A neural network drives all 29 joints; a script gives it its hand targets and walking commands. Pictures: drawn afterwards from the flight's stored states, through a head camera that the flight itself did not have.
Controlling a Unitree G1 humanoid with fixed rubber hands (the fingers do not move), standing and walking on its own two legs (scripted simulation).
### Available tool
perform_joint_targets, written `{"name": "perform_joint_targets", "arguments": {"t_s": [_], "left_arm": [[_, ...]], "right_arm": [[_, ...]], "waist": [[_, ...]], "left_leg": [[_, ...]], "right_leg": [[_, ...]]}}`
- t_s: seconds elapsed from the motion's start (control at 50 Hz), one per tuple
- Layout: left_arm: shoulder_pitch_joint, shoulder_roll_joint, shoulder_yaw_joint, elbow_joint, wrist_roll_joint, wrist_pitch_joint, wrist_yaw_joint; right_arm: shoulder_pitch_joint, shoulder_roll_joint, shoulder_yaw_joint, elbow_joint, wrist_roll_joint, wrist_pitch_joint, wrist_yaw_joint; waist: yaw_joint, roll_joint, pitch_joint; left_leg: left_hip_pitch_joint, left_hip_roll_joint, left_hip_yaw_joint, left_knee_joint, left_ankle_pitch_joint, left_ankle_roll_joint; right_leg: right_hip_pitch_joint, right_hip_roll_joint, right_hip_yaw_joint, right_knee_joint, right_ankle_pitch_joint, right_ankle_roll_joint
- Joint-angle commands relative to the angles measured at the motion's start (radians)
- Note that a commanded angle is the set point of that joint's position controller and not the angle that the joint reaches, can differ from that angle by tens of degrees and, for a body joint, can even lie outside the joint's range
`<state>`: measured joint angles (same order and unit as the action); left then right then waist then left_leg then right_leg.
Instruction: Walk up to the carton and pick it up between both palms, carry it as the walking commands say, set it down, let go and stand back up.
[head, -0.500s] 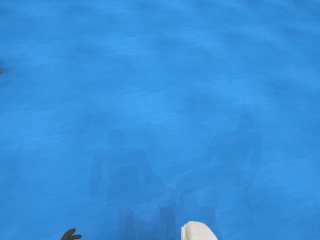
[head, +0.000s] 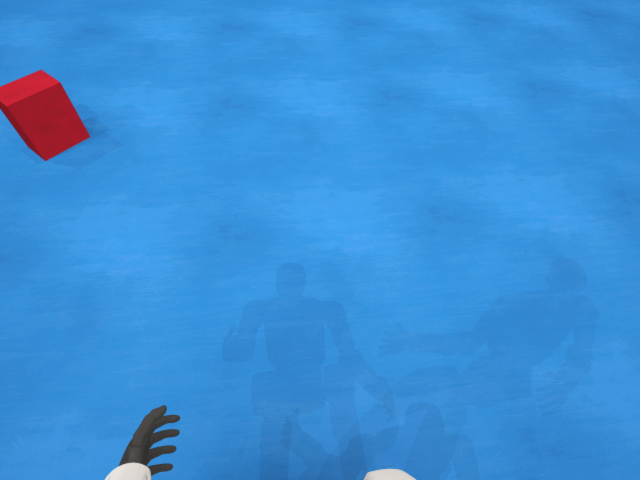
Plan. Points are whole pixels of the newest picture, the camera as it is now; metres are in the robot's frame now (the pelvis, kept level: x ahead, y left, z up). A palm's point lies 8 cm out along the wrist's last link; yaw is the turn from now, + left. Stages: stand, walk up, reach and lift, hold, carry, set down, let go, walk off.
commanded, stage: walk up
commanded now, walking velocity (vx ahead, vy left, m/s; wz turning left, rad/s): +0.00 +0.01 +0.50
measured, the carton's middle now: (43, 116) +1.69 +1.13 -0.64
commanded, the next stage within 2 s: none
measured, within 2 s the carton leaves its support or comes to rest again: neither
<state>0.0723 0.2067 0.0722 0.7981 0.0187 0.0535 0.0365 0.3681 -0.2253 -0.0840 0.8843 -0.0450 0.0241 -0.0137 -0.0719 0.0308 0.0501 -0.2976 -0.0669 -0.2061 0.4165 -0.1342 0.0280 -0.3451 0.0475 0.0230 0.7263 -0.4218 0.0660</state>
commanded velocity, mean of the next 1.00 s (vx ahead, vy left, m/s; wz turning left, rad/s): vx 0.47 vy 0.08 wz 0.43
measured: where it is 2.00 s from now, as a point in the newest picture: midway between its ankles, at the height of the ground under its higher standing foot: (160, 315)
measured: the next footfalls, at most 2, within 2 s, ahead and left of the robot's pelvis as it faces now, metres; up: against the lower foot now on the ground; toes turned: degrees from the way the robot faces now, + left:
right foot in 0.08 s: +0.03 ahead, -0.13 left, +0.00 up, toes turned +5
left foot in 0.72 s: +0.17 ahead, +0.20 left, +0.00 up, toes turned +29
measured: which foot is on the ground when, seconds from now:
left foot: down 0.00-0.08, up 0.10-0.70, down 0.72-1.00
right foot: up 0.00-0.06, down 0.08-0.72, up 0.74-1.00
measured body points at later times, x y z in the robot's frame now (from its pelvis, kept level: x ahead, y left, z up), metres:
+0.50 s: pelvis +0.04 -0.02 +0.00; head +0.05 -0.07 +0.45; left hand -0.10 +0.20 -0.12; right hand +0.21 -0.23 -0.16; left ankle +0.05 +0.19 -0.64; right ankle -0.01 -0.14 -0.75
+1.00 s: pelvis +0.21 +0.19 +0.00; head +0.20 +0.24 +0.45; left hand +0.20 +0.47 -0.15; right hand +0.27 -0.06 -0.12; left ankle +0.14 +0.19 -0.75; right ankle +0.34 +0.03 -0.63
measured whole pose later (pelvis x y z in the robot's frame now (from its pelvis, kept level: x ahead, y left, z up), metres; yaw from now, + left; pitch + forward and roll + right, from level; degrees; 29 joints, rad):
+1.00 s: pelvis +0.21 +0.19 +0.00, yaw +26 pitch -2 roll -5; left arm 0.16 0.26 0.09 0.91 0.02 -0.01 -0.02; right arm 0.42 -0.20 -0.02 1.07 -0.01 -0.09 0.03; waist -0.05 -0.01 0.06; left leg -0.05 -0.02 0.05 0.38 -0.31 0.11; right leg -0.62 -0.12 -0.05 1.17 -0.22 0.03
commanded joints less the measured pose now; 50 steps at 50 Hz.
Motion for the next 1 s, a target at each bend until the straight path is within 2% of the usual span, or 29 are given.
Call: {"name": "perform_joint_targets", "arguments": {"t_s": [0.0, 0.02, 0.04, 0.06, 0.08, 0.1, 0.12, 0.14, 0.18, 0.26, 0.3, 0.32, 0.38, 0.42, 0.44, 0.54, 0.6, 0.62, 0.66, 0.68, 0.7, 0.72, 0.74, 0.78, 0.8, 0.82, 0.84, 0.94, 0.98], "left_arm": [[0.114, 0.081, 0.036, -0.032, -0.004, -0.016, 0.016], [0.189, 0.063, 0.036, -0.007, -0.015, -0.020, 0.023], [0.249, 0.115, 0.043, 0.010, -0.006, -0.039, 0.027], [0.288, 0.216, 0.060, 0.002, -0.004, -0.051, 0.036], [0.254, 0.316, 0.095, 0.010, -0.013, -0.042, 0.043], [0.167, 0.286, 0.076, -0.012, -0.018, -0.035, 0.041], [0.177, 0.240, 0.065, -0.017, -0.011, -0.044, 0.040], [0.155, 0.167, 0.039, -0.003, -0.015, -0.057, 0.027], [0.245, 0.137, 0.032, 0.015, -0.027, -0.084, 0.016], [0.293, 0.178, 0.041, 0.048, -0.009, -0.116, -0.011], [0.370, 0.160, 0.032, 0.056, 0.005, -0.125, -0.019], [0.397, 0.169, 0.035, 0.079, 0.008, -0.129, -0.014], [0.518, 0.126, 0.025, 0.119, 0.006, -0.152, -0.016], [0.531, 0.136, 0.020, 0.132, 0.017, -0.172, -0.007], [0.548, 0.112, 0.012, 0.144, 0.011, -0.179, -0.009], [0.616, 0.128, 0.029, 0.187, 0.015, -0.150, 0.019], [0.552, 0.114, 0.030, 0.190, 0.026, -0.136, 0.009], [0.525, 0.103, 0.019, 0.179, 0.032, -0.137, 0.006], [0.497, 0.126, 0.020, 0.163, 0.019, -0.132, -0.010], [0.507, 0.088, 0.003, 0.178, 0.019, -0.128, -0.023], [0.525, 0.072, 0.002, 0.141, 0.027, -0.132, -0.028], [0.537, 0.007, 0.000, 0.101, 0.020, -0.134, -0.040], [0.310, 0.149, 0.042, 0.058, 0.028, -0.133, -0.045], [0.267, 0.036, 0.009, 0.078, 0.002, -0.139, -0.058], [0.372, 0.007, -0.012, 0.125, -0.002, -0.126, -0.055], [0.446, -0.026, -0.013, 0.153, 0.002, -0.106, -0.053], [0.460, -0.016, -0.006, 0.163, 0.004, -0.090, -0.054], [0.216, 0.039, 0.010, 0.116, 0.012, -0.044, -0.062], [0.108, 0.073, 0.021, 0.081, 0.008, -0.046, -0.069]], "right_arm": [[0.021, -0.148, -0.028, -0.019, 0.004, 0.005, 0.004], [-0.038, -0.159, -0.029, -0.047, 0.010, 0.003, -0.001], [-0.033, -0.113, -0.011, -0.058, 0.020, 0.000, -0.002], [-0.013, -0.080, -0.006, -0.064, 0.005, 0.004, 0.012], [-0.060, -0.096, -0.017, -0.117, -0.009, 0.009, 0.048], [-0.120, -0.120, -0.027, -0.148, -0.014, 0.014, 0.071], [-0.123, -0.092, -0.014, -0.118, -0.027, 0.020, 0.098], [-0.079, -0.103, -0.027, -0.099, -0.020, 0.018, 0.115], [-0.014, -0.073, -0.036, -0.050, -0.016, 0.014, 0.124], [-0.069, -0.059, -0.038, -0.061, 0.003, -0.006, 0.133], [-0.149, -0.040, -0.020, -0.081, 0.003, -0.008, 0.128], [-0.186, -0.069, -0.032, -0.087, -0.002, -0.007, 0.123], [-0.189, -0.052, -0.021, -0.036, 0.017, -0.011, 0.121], [-0.232, -0.047, -0.012, -0.016, 0.009, -0.021, 0.116], [-0.259, -0.036, -0.003, -0.027, 0.015, -0.026, 0.116], [-0.447, -0.032, 0.020, -0.073, 0.015, -0.026, 0.110], [-0.400, -0.034, 0.042, -0.065, 0.011, -0.024, 0.102], [-0.376, -0.032, 0.043, -0.048, 0.016, -0.024, 0.100], [-0.214, -0.085, 0.023, 0.019, 0.012, -0.050, 0.084], [-0.030, -0.120, 0.006, 0.079, 0.002, -0.066, 0.065], [0.056, -0.172, -0.001, 0.084, -0.007, -0.077, 0.044], [0.128, -0.293, -0.019, 0.086, 0.011, -0.070, 0.032], [0.154, -0.249, -0.035, 0.122, 0.045, -0.059, 0.016], [-0.030, -0.191, 0.004, 0.091, 0.001, -0.088, 0.015], [-0.124, -0.174, 0.010, 0.061, 0.005, -0.098, 0.020], [-0.169, -0.117, 0.025, 0.032, 0.029, -0.105, 0.030], [-0.148, -0.083, 0.037, 0.048, 0.040, -0.113, 0.043], [0.081, -0.095, 0.051, 0.144, 0.039, -0.135, 0.040], [0.167, -0.066, 0.061, 0.172, 0.042, -0.142, 0.031]], "waist": [[0.073, 0.109, -0.067], [0.110, 0.117, -0.096], [0.130, -0.084, -0.083], [0.118, -0.269, -0.108], [0.074, -0.204, -0.094], [0.058, -0.206, -0.003], [0.035, -0.103, 0.077], [0.014, -0.172, 0.094], [0.024, -0.179, 0.030], [0.032, -0.230, 0.053], [0.090, -0.269, 0.115], [0.094, -0.213, 0.112], [0.114, -0.237, 0.130], [0.110, -0.164, 0.140], [0.122, -0.236, 0.140], [0.176, -0.211, 0.143], [0.118, -0.248, 0.090], [0.115, -0.280, 0.065], [0.001, -0.175, -0.029], [-0.059, -0.063, -0.141], [-0.074, 0.174, -0.251], [-0.069, 0.364, -0.322], [-0.123, 0.112, -0.220], [0.002, -0.006, 0.050], [0.053, 0.032, 0.005], [0.102, 0.044, -0.012], [0.133, 0.085, -0.001], [0.082, 0.122, 0.026], [0.020, 0.115, 0.044]], "left_leg": [[-0.071, 0.155, -0.294, -0.069, -0.008, 0.063], [-0.141, 0.106, -0.239, -0.020, -0.131, 0.027], [-0.293, 0.007, -0.095, 0.176, -0.312, -0.014], [-0.424, -0.066, -0.013, 0.467, -0.428, -0.044], [-0.536, 0.012, 0.008, 0.563, -0.321, -0.073], [-0.582, 0.050, -0.025, 0.689, -0.257, -0.069], [-0.578, 0.052, -0.036, 0.734, -0.145, -0.071], [-0.558, 0.045, -0.034, 0.762, -0.090, -0.075], [-0.517, 0.032, 0.001, 0.906, -0.003, -0.071], [-0.468, 0.053, 0.060, 0.927, 0.083, -0.072], [-0.530, 0.076, 0.096, 0.871, 0.093, -0.087], [-0.522, 0.075, 0.073, 0.856, 0.123, -0.087], [-0.560, 0.078, 0.093, 0.817, 0.188, -0.079], [-0.564, 0.085, 0.103, 0.736, 0.175, -0.070], [-0.581, 0.083, 0.135, 0.700, 0.142, -0.077], [-0.524, 0.145, 0.275, 0.387, -0.010, -0.060], [-0.290, 0.150, 0.290, 0.228, -0.142, -0.018], [-0.151, 0.094, 0.351, 0.209, -0.176, -0.006], [0.150, 0.014, 0.368, 0.086, -0.137, 0.027], [0.404, 0.048, 0.336, 0.110, -0.105, 0.043], [0.649, 0.295, 0.043, 0.053, -0.383, 0.068], [0.691, 0.570, -0.437, -0.135, -0.526, 0.190], [0.517, 0.521, -0.558, -0.258, -0.415, 0.211], [0.300, 0.406, -0.235, -0.165, 0.103, 0.094], [0.289, 0.337, -0.103, -0.116, 0.292, 0.032], [0.235, 0.295, -0.008, -0.111, 0.367, 0.050], [0.150, 0.242, 0.063, -0.085, 0.459, 0.010], [0.215, 0.237, 0.145, -0.104, 0.678, -0.060], [0.234, 0.233, 0.086, -0.132, 0.741, -0.113]], "right_leg": [[0.224, 0.015, -0.003, -0.296, 0.089, -0.013], [0.322, -0.038, 0.015, -0.389, 0.130, -0.031], [0.405, -0.225, 0.183, -0.545, 0.030, -0.066], [0.469, -0.514, 0.465, -0.584, -0.129, -0.095], [0.365, -0.603, 0.521, -0.637, -0.331, -0.123], [0.215, -0.593, 0.574, -0.666, -0.465, -0.124], [0.177, -0.506, 0.461, -0.599, -0.347, -0.046], [0.152, -0.409, 0.259, -0.555, -0.172, 0.029], [0.186, -0.321, 0.118, -0.505, 0.028, 0.084], [0.093, -0.284, 0.016, -0.546, -0.009, 0.020], [0.100, -0.315, 0.042, -0.596, -0.078, -0.022], [0.112, -0.327, 0.061, -0.599, -0.104, -0.028], [0.252, -0.344, 0.023, -0.576, 0.085, 0.044], [0.292, -0.365, -0.039, -0.549, 0.319, 0.009], [0.351, -0.372, -0.083, -0.547, 0.446, -0.011], [0.461, -0.462, -0.066, -0.551, 0.526, -0.134], [0.389, -0.447, -0.193, -0.538, 0.497, -0.122], [0.329, -0.411, -0.224, -0.506, 0.532, -0.117], [0.272, -0.362, -0.272, -0.202, 0.798, -0.115], [0.126, -0.332, -0.280, 0.014, 0.629, -0.089], [-0.124, -0.278, -0.253, 0.259, 0.038, -0.073], [-0.337, -0.139, -0.147, 0.515, -0.204, -0.040], [-0.352, -0.129, -0.038, 0.592, -0.044, -0.041], [-0.354, -0.226, -0.010, 0.577, 0.115, -0.057], [-0.300, -0.217, -0.022, 0.542, 0.164, -0.062], [-0.235, -0.221, -0.033, 0.518, 0.181, -0.061], [-0.161, -0.211, -0.030, 0.526, 0.180, -0.064], [-0.291, -0.160, -0.099, 0.474, 0.220, -0.033], [-0.350, -0.127, -0.136, 0.420, 0.221, -0.021]]}}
